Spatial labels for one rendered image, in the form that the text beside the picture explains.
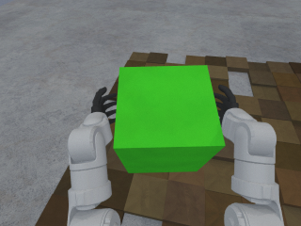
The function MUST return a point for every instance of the carton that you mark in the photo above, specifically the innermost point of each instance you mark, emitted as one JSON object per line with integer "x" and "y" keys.
{"x": 166, "y": 119}

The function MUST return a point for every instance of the right robot upper arm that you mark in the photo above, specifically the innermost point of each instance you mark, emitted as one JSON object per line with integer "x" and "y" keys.
{"x": 249, "y": 214}

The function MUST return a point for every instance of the left robot upper arm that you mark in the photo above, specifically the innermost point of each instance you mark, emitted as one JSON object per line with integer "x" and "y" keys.
{"x": 96, "y": 217}

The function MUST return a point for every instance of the right robot hand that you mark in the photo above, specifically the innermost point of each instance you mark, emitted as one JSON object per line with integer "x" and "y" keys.
{"x": 228, "y": 102}

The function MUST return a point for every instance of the left robot hand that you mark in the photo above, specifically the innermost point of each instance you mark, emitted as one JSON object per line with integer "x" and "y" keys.
{"x": 98, "y": 103}

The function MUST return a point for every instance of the right robot forearm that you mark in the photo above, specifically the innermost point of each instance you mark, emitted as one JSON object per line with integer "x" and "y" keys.
{"x": 255, "y": 155}

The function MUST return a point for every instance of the left robot forearm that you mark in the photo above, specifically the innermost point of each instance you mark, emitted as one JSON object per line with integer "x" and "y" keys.
{"x": 87, "y": 162}

